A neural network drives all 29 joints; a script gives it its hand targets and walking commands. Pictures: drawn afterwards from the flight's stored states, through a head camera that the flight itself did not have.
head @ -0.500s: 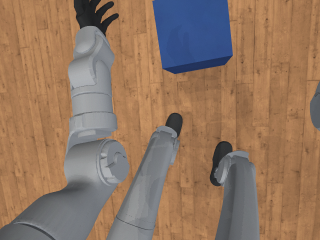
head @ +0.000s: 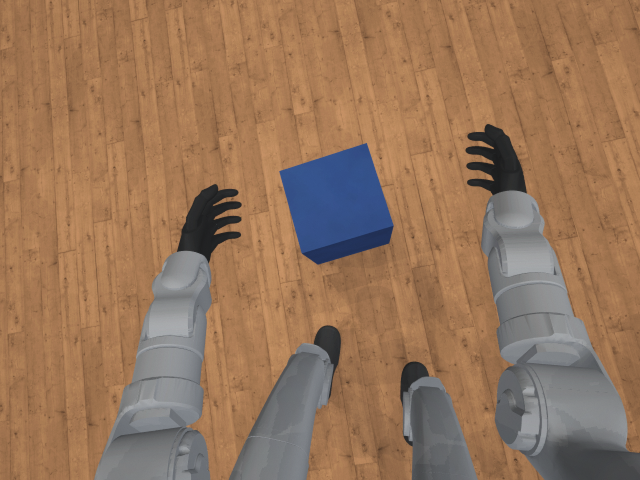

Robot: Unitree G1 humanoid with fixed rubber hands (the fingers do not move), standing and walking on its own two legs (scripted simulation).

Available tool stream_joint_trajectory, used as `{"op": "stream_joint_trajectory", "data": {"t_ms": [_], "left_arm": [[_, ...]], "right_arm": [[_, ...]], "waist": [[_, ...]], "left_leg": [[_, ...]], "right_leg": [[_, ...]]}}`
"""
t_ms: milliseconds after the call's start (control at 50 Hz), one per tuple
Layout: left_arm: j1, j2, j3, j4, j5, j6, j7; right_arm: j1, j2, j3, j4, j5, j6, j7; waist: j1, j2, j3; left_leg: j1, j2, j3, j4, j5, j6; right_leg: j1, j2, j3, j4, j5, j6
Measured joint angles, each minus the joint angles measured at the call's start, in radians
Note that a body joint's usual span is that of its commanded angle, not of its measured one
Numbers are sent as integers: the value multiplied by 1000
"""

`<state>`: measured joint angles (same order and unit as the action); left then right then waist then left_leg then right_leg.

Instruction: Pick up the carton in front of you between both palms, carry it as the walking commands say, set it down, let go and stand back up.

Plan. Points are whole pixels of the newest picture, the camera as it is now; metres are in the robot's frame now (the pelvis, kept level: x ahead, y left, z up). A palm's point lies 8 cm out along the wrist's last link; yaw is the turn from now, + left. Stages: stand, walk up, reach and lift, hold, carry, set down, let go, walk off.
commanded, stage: let go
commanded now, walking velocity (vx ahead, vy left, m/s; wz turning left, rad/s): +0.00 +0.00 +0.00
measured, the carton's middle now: (339, 210) +0.51 +0.15 -0.58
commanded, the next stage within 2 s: stand in 1.20 s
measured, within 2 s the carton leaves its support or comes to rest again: neither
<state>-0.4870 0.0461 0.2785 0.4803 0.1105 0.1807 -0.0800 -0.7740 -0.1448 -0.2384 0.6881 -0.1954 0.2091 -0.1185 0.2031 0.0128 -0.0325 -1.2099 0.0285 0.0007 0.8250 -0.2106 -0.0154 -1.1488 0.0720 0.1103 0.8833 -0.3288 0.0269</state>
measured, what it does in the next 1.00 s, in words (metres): rises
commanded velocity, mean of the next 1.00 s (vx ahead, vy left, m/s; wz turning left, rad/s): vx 0.00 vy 0.00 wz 0.00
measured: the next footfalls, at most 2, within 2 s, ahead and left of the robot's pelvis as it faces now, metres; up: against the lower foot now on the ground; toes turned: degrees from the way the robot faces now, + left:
none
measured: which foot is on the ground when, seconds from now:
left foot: down 0.00-1.00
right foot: down 0.00-1.00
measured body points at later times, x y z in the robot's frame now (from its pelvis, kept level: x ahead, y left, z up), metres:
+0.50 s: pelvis +0.06 +0.01 +0.06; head +0.16 +0.01 +0.49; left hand +0.21 +0.26 -0.02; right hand +0.35 -0.16 -0.04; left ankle +0.07 +0.13 -0.67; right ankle +0.03 -0.13 -0.67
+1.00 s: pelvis +0.08 -0.01 +0.07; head +0.08 -0.01 +0.52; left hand +0.23 +0.24 +0.00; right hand +0.26 -0.23 -0.01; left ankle +0.07 +0.13 -0.67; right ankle +0.03 -0.13 -0.67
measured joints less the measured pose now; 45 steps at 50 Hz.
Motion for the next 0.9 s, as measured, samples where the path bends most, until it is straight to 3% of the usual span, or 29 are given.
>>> {"op": "stream_joint_trajectory", "data": {"t_ms": [140, 340, 480, 740, 900], "left_arm": [[241, 83, -162, -1, -65, -59, -35], [561, 141, -295, -125, -136, -106, -12], [651, 158, -298, -148, -142, -110, -4], [710, 166, -251, -71, -127, -125, 18], [724, 179, -242, -72, -99, -53, 67]], "right_arm": [[276, 39, 23, -59, 35, -65, -38], [554, 14, 73, -76, 81, -155, 3], [683, 5, 108, -111, 101, -171, 46], [942, -38, 182, -214, 164, -169, 134], [1033, -55, 221, -209, 208, -181, 126]], "waist": [[-17, 21, 24], [-30, 30, 74], [-77, 23, 102], [-182, -23, 76], [-203, -41, 29]], "left_leg": [[251, -21, 2, -81, -5, 17], [554, -55, -24, -175, -24, 25], [705, -62, -44, -235, -31, 19], [940, -46, -60, -389, -12, -7], [970, -40, -70, -374, -23, -15]], "right_leg": [[263, -27, 0, -99, -2, 8], [591, -64, -28, -217, -24, 2], [752, -74, -49, -288, -30, -2], [985, -63, -61, -438, -8, -33], [1015, -55, -69, -419, -22, -44]]}}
